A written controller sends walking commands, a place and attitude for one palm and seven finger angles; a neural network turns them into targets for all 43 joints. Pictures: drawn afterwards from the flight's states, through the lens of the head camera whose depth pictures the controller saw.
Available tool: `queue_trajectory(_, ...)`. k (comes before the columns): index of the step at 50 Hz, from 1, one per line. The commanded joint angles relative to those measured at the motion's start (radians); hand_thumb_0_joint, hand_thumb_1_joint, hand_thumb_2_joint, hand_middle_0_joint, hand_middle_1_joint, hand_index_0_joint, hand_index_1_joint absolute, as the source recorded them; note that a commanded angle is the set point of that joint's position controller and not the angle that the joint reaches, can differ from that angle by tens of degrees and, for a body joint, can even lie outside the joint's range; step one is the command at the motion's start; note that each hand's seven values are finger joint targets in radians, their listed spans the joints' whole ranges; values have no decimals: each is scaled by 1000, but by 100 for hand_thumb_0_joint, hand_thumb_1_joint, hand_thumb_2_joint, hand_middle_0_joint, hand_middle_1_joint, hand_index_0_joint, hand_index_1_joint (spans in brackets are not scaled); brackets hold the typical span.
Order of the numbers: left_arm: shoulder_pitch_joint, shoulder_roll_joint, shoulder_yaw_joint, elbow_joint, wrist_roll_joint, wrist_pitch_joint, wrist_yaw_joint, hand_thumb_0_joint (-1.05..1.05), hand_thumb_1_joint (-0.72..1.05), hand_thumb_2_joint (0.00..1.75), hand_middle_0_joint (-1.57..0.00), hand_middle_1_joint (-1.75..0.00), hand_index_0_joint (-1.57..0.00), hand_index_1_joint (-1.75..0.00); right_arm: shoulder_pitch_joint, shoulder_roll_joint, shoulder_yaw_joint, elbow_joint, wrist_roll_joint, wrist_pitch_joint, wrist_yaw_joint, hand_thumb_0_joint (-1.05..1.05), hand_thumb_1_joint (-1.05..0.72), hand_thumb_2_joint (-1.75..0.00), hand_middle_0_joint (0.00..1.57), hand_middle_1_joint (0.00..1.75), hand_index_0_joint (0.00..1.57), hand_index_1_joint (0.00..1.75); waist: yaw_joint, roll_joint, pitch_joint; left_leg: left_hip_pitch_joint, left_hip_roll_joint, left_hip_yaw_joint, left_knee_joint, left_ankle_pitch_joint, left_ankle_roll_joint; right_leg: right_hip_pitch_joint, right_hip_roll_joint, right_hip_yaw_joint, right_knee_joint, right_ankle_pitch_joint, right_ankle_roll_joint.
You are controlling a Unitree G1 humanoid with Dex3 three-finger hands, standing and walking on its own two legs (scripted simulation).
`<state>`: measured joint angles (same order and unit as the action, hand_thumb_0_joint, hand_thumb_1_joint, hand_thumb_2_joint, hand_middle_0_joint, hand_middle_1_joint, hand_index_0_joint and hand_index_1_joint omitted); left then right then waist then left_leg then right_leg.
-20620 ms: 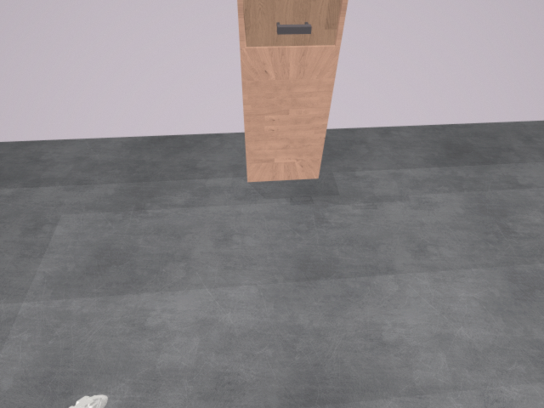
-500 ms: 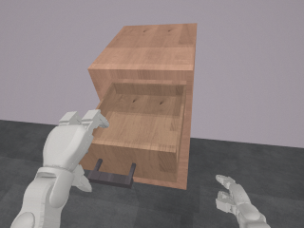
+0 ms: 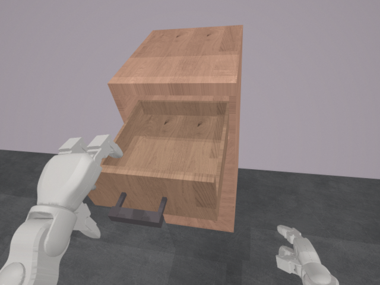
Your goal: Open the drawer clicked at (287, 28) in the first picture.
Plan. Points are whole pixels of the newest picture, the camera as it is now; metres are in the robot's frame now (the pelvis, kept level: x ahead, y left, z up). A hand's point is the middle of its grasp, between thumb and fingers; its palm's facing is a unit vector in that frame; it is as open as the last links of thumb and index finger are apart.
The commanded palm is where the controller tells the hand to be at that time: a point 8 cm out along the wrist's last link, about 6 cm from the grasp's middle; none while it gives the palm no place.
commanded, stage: draw the hand back to the body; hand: left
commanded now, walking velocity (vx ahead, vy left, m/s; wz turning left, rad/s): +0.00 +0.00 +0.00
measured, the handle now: (139, 207) +0.27 +0.17 +0.02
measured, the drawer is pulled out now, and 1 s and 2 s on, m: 0.30 0.30 0.30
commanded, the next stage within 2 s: step back with the hand held close in 1.34 s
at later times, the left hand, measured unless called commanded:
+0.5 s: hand (85, 185) +0.21 +0.20 +0.19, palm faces +0.30 -0.83 -0.47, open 13.6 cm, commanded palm +0.16 +0.25 +0.21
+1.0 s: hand (56, 171) +0.23 +0.26 +0.20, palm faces +0.45 -0.80 -0.40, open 9.9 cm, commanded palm +0.17 +0.30 +0.21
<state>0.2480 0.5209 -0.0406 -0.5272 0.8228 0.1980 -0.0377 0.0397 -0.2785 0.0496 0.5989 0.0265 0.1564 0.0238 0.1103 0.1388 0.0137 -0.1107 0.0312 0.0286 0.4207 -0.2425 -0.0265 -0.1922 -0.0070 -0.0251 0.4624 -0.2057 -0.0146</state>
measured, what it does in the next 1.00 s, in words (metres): stands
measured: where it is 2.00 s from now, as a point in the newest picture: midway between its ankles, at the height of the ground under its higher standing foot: outside the picture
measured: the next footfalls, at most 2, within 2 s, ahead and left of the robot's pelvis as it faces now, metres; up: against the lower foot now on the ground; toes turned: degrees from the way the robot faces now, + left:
none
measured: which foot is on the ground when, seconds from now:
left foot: down 0.00-1.00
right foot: down 0.00-1.00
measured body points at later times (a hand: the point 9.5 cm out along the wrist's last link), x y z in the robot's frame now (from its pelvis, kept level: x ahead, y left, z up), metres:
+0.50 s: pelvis +0.01 +0.01 +0.00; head +0.01 -0.01 +0.45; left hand +0.19 +0.25 +0.21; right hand +0.24 -0.18 -0.07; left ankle -0.01 +0.14 -0.74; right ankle +0.03 -0.11 -0.74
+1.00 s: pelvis +0.04 +0.02 +0.00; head +0.04 +0.01 +0.45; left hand +0.20 +0.30 +0.22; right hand +0.25 -0.18 -0.08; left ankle -0.01 +0.14 -0.74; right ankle +0.03 -0.11 -0.74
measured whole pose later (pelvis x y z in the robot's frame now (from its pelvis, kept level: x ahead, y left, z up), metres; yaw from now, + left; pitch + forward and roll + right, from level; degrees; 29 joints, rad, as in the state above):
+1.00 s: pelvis +0.04 +0.02 +0.00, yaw +2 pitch -3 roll -1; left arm 0.47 0.36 0.33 -0.59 -0.05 -0.11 0.11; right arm 0.16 -0.21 0.02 0.64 -0.02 -0.12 -0.07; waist 0.07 0.05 0.03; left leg -0.06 0.02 0.00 0.42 -0.31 -0.01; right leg -0.10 -0.02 -0.05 0.40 -0.25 0.01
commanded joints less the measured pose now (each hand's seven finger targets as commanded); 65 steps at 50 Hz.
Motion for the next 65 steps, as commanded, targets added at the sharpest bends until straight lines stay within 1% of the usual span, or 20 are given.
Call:
queue_trajectory(1,-134,184,170,-175,6,-30,38,0,-50,30,-30,-120,-30,-120,-216,-67,-31,-187,3,-71,-18,0,-90,-90,20,30,20,30,-1,-121,-120,-69,-30,29,-64,106,42,109,-15,31,-112,15,26)
queue_trajectory(10,-101,192,205,-196,5,-66,55,0,-50,30,-30,-120,-30,-120,-189,-68,-24,-199,-4,-99,-31,0,-90,-90,20,30,20,30,14,-105,-163,-60,-34,15,-71,122,39,129,-15,6,-90,38,19)
queue_trajectory(14,-63,234,259,-214,-16,-63,56,0,-50,30,-30,-120,-30,-120,-207,-85,-31,-202,7,-97,-37,0,-90,-90,20,30,20,30,7,-90,-132,-71,-22,7,-76,111,32,114,-3,8,-95,53,20)
queue_trajectory(15,-61,206,231,-222,-6,-66,55,0,-50,30,-30,-120,-30,-120,-182,-78,-25,-204,-3,-97,-35,0,-90,-90,20,30,20,30,12,-97,-163,-60,-30,11,-73,144,37,134,-13,-3,-84,75,18)
queue_trajectory(17,-32,218,244,-193,-14,-62,52,0,-50,30,-30,-120,-30,-120,-182,-86,-33,-194,-4,-89,-41,0,-90,-90,20,30,20,30,7,-106,-108,-74,-28,10,-82,131,35,114,-11,-10,-91,74,21)
queue_trajectory(18,-79,-162,232,-279,-730,-200,79,0,-47,32,-30,-118,-30,-118,-141,25,-30,-248,1,-183,-64,0,-90,-90,20,30,20,30,-74,-299,-52,5,-9,-14,-52,43,72,72,19,-34,-110,5,10)
queue_trajectory(19,46,-42,311,-190,-750,-261,112,0,-43,33,-29,-115,-29,-115,-133,-11,-25,-198,-20,-246,-86,0,-90,-90,20,30,20,30,-66,-330,-42,28,7,-16,-53,-6,65,44,25,-18,-126,-55,11)
queue_trajectory(20,96,-61,333,-238,-805,-301,130,0,-40,34,-29,-113,-29,-113,-94,-9,-21,-190,-25,-270,-103,0,-90,-90,20,30,20,30,-51,-304,-45,17,3,-11,-63,18,65,56,0,-31,-139,-64,18)
queue_trajectory(21,65,-41,347,-296,-826,-331,145,0,-36,36,-29,-111,-29,-111,-85,-15,-24,-176,-29,-295,-112,0,-90,-90,20,30,20,30,-50,-214,-63,30,0,-12,-68,42,59,74,-9,-27,-138,-39,17)
queue_trajectory(23,25,-9,390,-357,-828,-375,176,0,-29,39,-29,-107,-29,-107,-49,-13,-27,-158,-45,-337,-123,0,-90,-90,20,30,20,30,-37,-42,-126,48,-10,-3,-67,115,45,125,-16,-20,-114,44,6)
queue_trajectory(24,49,-1,402,-339,-830,-378,183,0,-26,40,-28,-104,-28,-104,-42,-18,-25,-141,-49,-350,-123,0,-90,-90,20,30,20,30,-37,7,-90,43,-9,-5,-69,123,38,114,-12,-20,-118,57,2)
queue_trajectory(26,69,-75,351,-294,-837,-384,178,0,-18,43,-28,-100,-28,-100,-18,-6,-24,-136,-48,-362,-116,0,-90,-90,20,30,20,30,-46,-28,-49,17,-5,-12,-77,158,32,124,-14,-32,-109,85,-1)
queue_trajectory(30,68,-92,344,-283,-842,-393,168,0,-5,50,-27,-91,-27,-91,-19,-15,-35,-132,-51,-372,-110,0,-90,-90,20,30,20,30,-46,-56,-24,10,-2,-16,-75,200,33,133,-11,-33,-110,133,-1)
queue_trajectory(33,92,-71,369,-314,-845,-396,166,0,6,54,-26,-84,-26,-84,-10,-22,-42,-133,-52,-376,-103,0,-90,-90,20,30,20,30,-39,-50,-87,26,-3,-19,-57,288,31,171,-12,-34,-85,214,-2)
queue_trajectory(35,137,-77,375,-299,-850,-390,160,0,13,57,-25,-80,-25,-80,-12,-25,-46,-131,-50,-373,-101,0,-90,-90,20,30,20,30,-40,-103,-78,22,5,-21,-49,339,30,168,-7,-41,-79,254,2)
queue_trajectory(38,142,-43,420,-321,-853,-385,163,0,23,62,-25,-73,-25,-73,-2,-27,-50,-132,-50,-365,-99,0,-90,-90,20,30,20,30,-35,-77,-123,32,4,-20,-34,403,25,188,-8,-40,-68,301,3)
queue_trajectory(52,150,-2,509,-240,-874,-359,170,0,73,82,-21,-41,-21,-41,-2,-29,-64,-125,-35,-323,-110,0,-90,-90,20,30,20,30,-38,-73,-104,30,2,-18,-42,387,21,168,-6,-44,-83,289,3)
queue_trajectory(57,131,-20,478,-246,-873,-354,169,0,90,90,-20,-30,-20,-30,-10,-30,-60,-128,-35,-326,-110,0,-90,-90,20,30,20,30,-43,-76,-82,24,-1,-25,-50,330,24,154,-5,-45,-91,245,3)
queue_trajectory(61,131,-13,486,-241,-874,-351,174,0,90,90,-20,-30,-20,-30,-11,-25,-58,-129,-36,-329,-114,0,-90,-90,20,30,20,30,-41,-105,-81,19,-5,-27,-53,299,26,157,-7,-42,-95,235,2)
queue_trajectory(65,126,-15,486,-246,-872,-353,173,0,90,90,-20,-30,-20,-30,-14,-25,-57,-126,-36,-331,-114,0,-90,-90,20,30,20,30,-41,-72,-71,15,-4,-28,-54,286,23,146,-6,-42,-97,217,0)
